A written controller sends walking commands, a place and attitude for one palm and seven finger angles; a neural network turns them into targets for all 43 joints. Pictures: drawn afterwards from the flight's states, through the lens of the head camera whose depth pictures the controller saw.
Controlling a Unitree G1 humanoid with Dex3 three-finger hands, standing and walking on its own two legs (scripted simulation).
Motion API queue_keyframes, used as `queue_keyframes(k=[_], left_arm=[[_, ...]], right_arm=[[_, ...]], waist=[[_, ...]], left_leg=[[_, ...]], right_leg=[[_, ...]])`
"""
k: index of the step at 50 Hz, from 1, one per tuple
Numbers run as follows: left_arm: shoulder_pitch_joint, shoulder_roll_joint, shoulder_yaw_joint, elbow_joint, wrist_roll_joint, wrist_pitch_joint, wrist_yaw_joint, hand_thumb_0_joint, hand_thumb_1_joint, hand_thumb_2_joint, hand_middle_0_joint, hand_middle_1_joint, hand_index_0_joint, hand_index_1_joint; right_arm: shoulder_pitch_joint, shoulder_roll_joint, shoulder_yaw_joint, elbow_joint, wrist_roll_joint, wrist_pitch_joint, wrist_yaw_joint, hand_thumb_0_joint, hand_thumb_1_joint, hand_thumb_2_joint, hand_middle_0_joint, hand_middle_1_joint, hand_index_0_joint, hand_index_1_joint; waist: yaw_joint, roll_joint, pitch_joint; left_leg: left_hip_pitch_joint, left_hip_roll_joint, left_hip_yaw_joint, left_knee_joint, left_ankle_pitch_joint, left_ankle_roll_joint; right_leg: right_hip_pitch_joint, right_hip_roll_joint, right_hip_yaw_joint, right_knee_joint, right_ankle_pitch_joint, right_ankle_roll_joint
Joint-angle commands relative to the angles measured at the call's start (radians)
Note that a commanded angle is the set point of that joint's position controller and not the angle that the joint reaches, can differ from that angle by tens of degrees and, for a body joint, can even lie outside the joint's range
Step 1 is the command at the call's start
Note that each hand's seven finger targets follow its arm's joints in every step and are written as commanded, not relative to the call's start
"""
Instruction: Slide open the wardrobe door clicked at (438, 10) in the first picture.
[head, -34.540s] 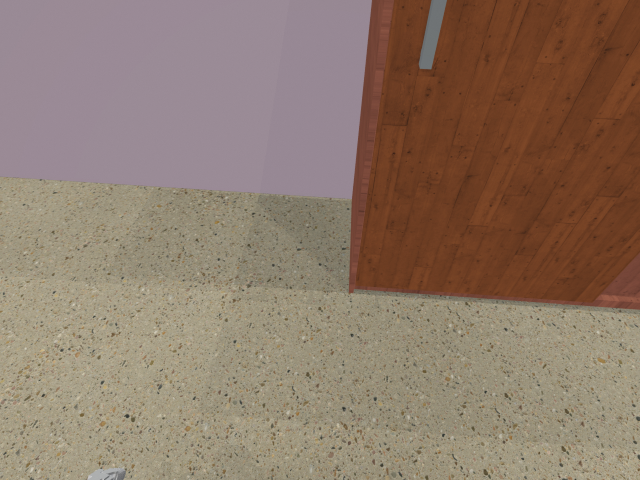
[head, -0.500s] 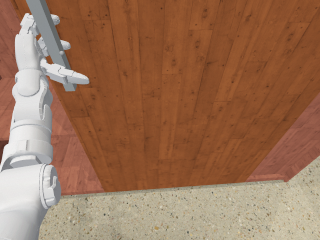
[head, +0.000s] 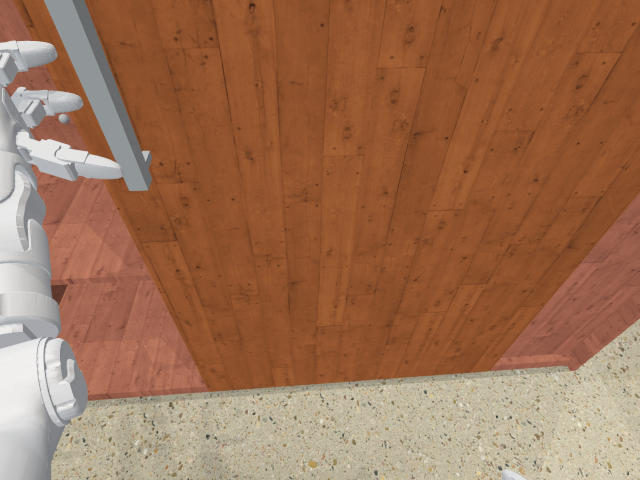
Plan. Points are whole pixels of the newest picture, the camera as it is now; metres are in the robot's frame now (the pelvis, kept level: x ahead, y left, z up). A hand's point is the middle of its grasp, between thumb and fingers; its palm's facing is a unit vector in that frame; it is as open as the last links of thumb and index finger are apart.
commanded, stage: slip the hand off the handle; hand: left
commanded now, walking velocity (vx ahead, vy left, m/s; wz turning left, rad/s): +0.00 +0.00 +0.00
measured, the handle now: (113, 94) +0.47 +0.25 +0.25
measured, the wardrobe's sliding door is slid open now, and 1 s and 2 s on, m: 0.56 0.56 0.56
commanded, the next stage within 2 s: draw the hand back to the body in 0.74 s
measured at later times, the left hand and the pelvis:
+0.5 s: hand (16, 157) +0.37 +0.30 +0.25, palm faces +0.34 -0.94 -0.07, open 14.7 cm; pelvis +0.01 +0.01 +0.00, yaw +1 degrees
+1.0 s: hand (17, 213) +0.30 +0.28 +0.23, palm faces +0.16 -0.99 -0.06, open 14.7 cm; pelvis +0.00 +0.00 +0.00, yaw +3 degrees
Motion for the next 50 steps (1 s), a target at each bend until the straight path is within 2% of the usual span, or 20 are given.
queue_keyframes(k=[1, 3, 6, 8, 9, 11, 13, 15, 19, 23, 28, 32, 34, 37, 40, 43, 44, 45, 49, 50], left_arm=[[-0.536, 0.327, 0.014, -0.188, -0.017, -0.094, -0.048, 0.000, -0.550, 0.200, -0.250, -1.150, -0.250, -1.150], [-0.519, 0.285, -0.019, -0.190, -0.041, -0.104, -0.080, 0.000, -0.550, 0.200, -0.250, -1.150, -0.250, -1.150], [-0.435, 0.268, -0.005, -0.244, -0.081, -0.099, -0.111, 0.000, -0.550, 0.200, -0.250, -1.150, -0.250, -1.150], [-0.333, 0.251, 0.008, -0.247, -0.110, -0.075, -0.118, 0.000, -0.550, 0.200, -0.250, -1.150, -0.250, -1.150], [-0.320, 0.282, 0.040, -0.277, -0.117, -0.063, -0.114, 0.000, -0.550, 0.200, -0.250, -1.150, -0.250, -1.150], [-0.291, 0.270, 0.045, -0.358, -0.124, -0.039, -0.103, 0.000, -0.550, 0.200, -0.250, -1.150, -0.250, -1.150], [-0.232, 0.323, 0.104, -0.419, -0.127, -0.023, -0.081, 0.000, -0.550, 0.200, -0.250, -1.150, -0.250, -1.150], [-0.207, 0.321, 0.125, -0.495, -0.124, -0.014, -0.068, 0.000, -0.550, 0.200, -0.250, -1.150, -0.250, -1.150], [-0.161, 0.299, 0.127, -0.689, -0.117, -0.011, -0.048, 0.000, -0.550, 0.200, -0.250, -1.150, -0.250, -1.150], [-0.060, 0.210, 0.077, -0.659, -0.142, 0.058, -0.062, 0.000, -0.550, 0.200, -0.250, -1.150, -0.250, -1.150], [-0.017, 0.187, 0.073, -0.750, -0.159, 0.113, -0.061, 0.000, -0.550, 0.200, -0.250, -1.150, -0.250, -1.150], [0.001, 0.116, 0.020, -0.807, -0.169, 0.122, -0.064, 0.000, -0.550, 0.200, -0.250, -1.150, -0.250, -1.150], [0.036, 0.151, 0.053, -0.819, -0.171, 0.123, -0.063, 0.000, -0.550, 0.200, -0.250, -1.150, -0.250, -1.150], [0.042, 0.094, 0.005, -0.869, -0.174, 0.129, -0.064, 0.000, -0.550, 0.200, -0.250, -1.150, -0.250, -1.150], [0.011, 0.100, 0.005, -0.878, -0.173, 0.135, -0.048, 0.000, -0.550, 0.200, -0.250, -1.150, -0.250, -1.150], [0.016, 0.142, 0.039, -0.850, -0.163, 0.133, -0.038, 0.000, -0.550, 0.200, -0.250, -1.150, -0.250, -1.150], [0.070, 0.132, -0.012, -0.723, -0.212, 0.234, -0.130, 0.000, -0.550, 0.200, -0.250, -1.150, -0.250, -1.150], [0.038, 0.141, -0.002, -0.823, -0.240, 0.278, -0.182, 0.000, -0.550, 0.200, -0.250, -1.150, -0.250, -1.150], [0.145, 0.259, 0.102, -0.822, -0.293, 0.411, -0.312, 0.000, -0.550, 0.200, -0.250, -1.150, -0.250, -1.150], [0.161, 0.245, 0.110, -0.872, -0.308, 0.413, -0.324, 0.000, -0.550, 0.200, -0.250, -1.150, -0.250, -1.150]], right_arm=[[0.015, -0.165, -0.063, -0.093, 0.001, -0.041, -0.018, 0.000, -0.900, -0.900, 0.200, 0.300, 0.200, 0.300], [0.028, -0.166, -0.066, -0.095, 0.002, -0.044, -0.021, 0.000, -0.900, -0.900, 0.200, 0.300, 0.200, 0.300], [0.024, -0.169, -0.069, -0.099, 0.005, -0.047, -0.017, 0.000, -0.900, -0.900, 0.200, 0.300, 0.200, 0.300], [0.013, -0.171, -0.064, -0.111, 0.008, -0.045, -0.018, 0.000, -0.900, -0.900, 0.200, 0.300, 0.200, 0.300], [0.003, -0.172, -0.064, -0.112, 0.011, -0.045, -0.017, 0.000, -0.900, -0.900, 0.200, 0.300, 0.200, 0.300], [-0.017, -0.168, -0.065, -0.129, 0.012, -0.048, -0.014, 0.000, -0.900, -0.900, 0.200, 0.300, 0.200, 0.300], [-0.031, -0.172, -0.062, -0.142, 0.010, -0.049, -0.017, 0.000, -0.900, -0.900, 0.200, 0.300, 0.200, 0.300], [-0.045, -0.163, -0.062, -0.155, 0.008, -0.055, -0.013, 0.000, -0.900, -0.900, 0.200, 0.300, 0.200, 0.300], [-0.086, -0.145, -0.058, -0.176, 0.003, -0.068, -0.010, 0.000, -0.900, -0.900, 0.200, 0.300, 0.200, 0.300], [-0.122, -0.138, -0.045, -0.176, 0.014, -0.069, -0.019, 0.000, -0.900, -0.900, 0.200, 0.300, 0.200, 0.300], [-0.166, -0.129, -0.034, -0.185, 0.016, -0.072, -0.028, 0.000, -0.900, -0.900, 0.200, 0.300, 0.200, 0.300], [-0.201, -0.115, -0.025, -0.190, 0.016, -0.078, -0.030, 0.000, -0.900, -0.900, 0.200, 0.300, 0.200, 0.300], [-0.209, -0.116, -0.022, -0.187, 0.016, -0.077, -0.033, 0.000, -0.900, -0.900, 0.200, 0.300, 0.200, 0.300], [-0.236, -0.104, -0.013, -0.194, 0.018, -0.083, -0.033, 0.000, -0.900, -0.900, 0.200, 0.300, 0.200, 0.300], [-0.244, -0.103, -0.008, -0.184, 0.015, -0.089, -0.038, 0.000, -0.900, -0.900, 0.200, 0.300, 0.200, 0.300], [-0.242, -0.109, -0.010, -0.170, 0.010, -0.090, -0.045, 0.000, -0.900, -0.900, 0.200, 0.300, 0.200, 0.300], [-0.265, -0.135, -0.002, -0.172, 0.032, -0.087, -0.052, 0.000, -0.900, -0.900, 0.200, 0.300, 0.200, 0.300], [-0.281, -0.119, 0.004, -0.203, 0.044, -0.092, -0.054, 0.000, -0.900, -0.900, 0.200, 0.300, 0.200, 0.300], [-0.326, -0.121, 0.025, -0.243, 0.056, -0.102, -0.052, 0.000, -0.900, -0.900, 0.200, 0.300, 0.200, 0.300], [-0.332, -0.111, 0.028, -0.259, 0.055, -0.106, -0.043, 0.000, -0.900, -0.900, 0.200, 0.300, 0.200, 0.300]], waist=[[-0.011, 0.072, -0.244], [-0.014, 0.080, -0.269], [0.010, 0.092, -0.309], [0.031, 0.076, -0.271], [0.040, 0.075, -0.261], [0.047, 0.073, -0.259], [0.065, 0.060, -0.260], [0.069, 0.059, -0.284], [0.078, 0.135, -0.335], [0.072, 0.091, -0.215], [0.078, 0.073, -0.221], [0.072, 0.073, -0.189], [0.081, 0.076, -0.192], [0.081, 0.100, -0.168], [0.078, 0.084, -0.160], [0.084, 0.067, -0.164], [0.081, 0.093, -0.207], [0.098, 0.102, -0.227], [0.129, 0.063, -0.211], [0.132, 0.067, -0.201]], left_leg=[[0.208, -0.039, -0.056, -0.033, 0.124, 0.046], [0.232, -0.041, -0.060, -0.024, 0.144, 0.051], [0.270, -0.041, -0.074, -0.021, 0.181, 0.048], [0.236, -0.043, -0.072, -0.027, 0.176, 0.050], [0.225, -0.040, -0.076, -0.033, 0.166, 0.047], [0.229, -0.040, -0.074, -0.038, 0.169, 0.048], [0.215, -0.039, -0.068, -0.040, 0.179, 0.050], [0.225, -0.037, -0.066, -0.041, 0.204, 0.049], [0.295, -0.037, -0.068, -0.029, 0.287, 0.045], [0.258, -0.036, -0.066, -0.047, 0.208, 0.041], [0.283, -0.038, -0.076, -0.056, 0.215, 0.036], [0.298, -0.042, -0.091, -0.067, 0.180, 0.033], [0.291, -0.044, -0.086, -0.070, 0.168, 0.033], [0.298, -0.047, -0.094, -0.081, 0.147, 0.029], [0.296, -0.049, -0.097, -0.086, 0.117, 0.030], [0.290, -0.048, -0.091, -0.087, 0.116, 0.031], [0.303, -0.054, -0.096, -0.104, 0.109, 0.035], [0.321, -0.055, -0.098, -0.108, 0.142, 0.038], [0.316, -0.069, -0.097, -0.105, 0.181, 0.045], [0.316, -0.070, -0.097, -0.107, 0.189, 0.042]], right_leg=[[-0.053, 0.008, 0.046, -0.098, 0.173, 0.002], [-0.051, 0.011, 0.041, -0.098, 0.185, -0.002], [-0.046, 0.016, 0.035, -0.087, 0.211, -0.006], [-0.028, 0.015, 0.027, -0.088, 0.214, -0.008], [-0.029, 0.015, 0.026, -0.087, 0.206, -0.006], [-0.023, 0.015, 0.025, -0.086, 0.207, -0.005], [0.006, 0.014, 0.023, -0.082, 0.212, -0.005], [0.021, 0.015, 0.025, -0.071, 0.239, -0.003], [0.037, 0.019, 0.020, -0.052, 0.291, -0.009], [0.002, 0.017, 0.008, -0.079, 0.229, -0.006], [0.016, 0.014, 0.004, -0.087, 0.235, -0.007], [-0.003, 0.013, 0.000, -0.095, 0.198, -0.008], [0.010, 0.011, 0.004, -0.101, 0.191, -0.007], [0.006, 0.011, -0.001, -0.104, 0.165, -0.011], [0.002, 0.009, 0.002, -0.117, 0.138, -0.008], [0.017, 0.008, 0.005, -0.125, 0.134, -0.007], [0.081, -0.004, 0.011, -0.128, 0.170, -0.013], [0.112, -0.008, 0.009, -0.135, 0.212, -0.013], [0.139, -0.008, 0.012, -0.140, 0.285, -0.003], [0.137, -0.006, 0.008, -0.139, 0.291, -0.003]])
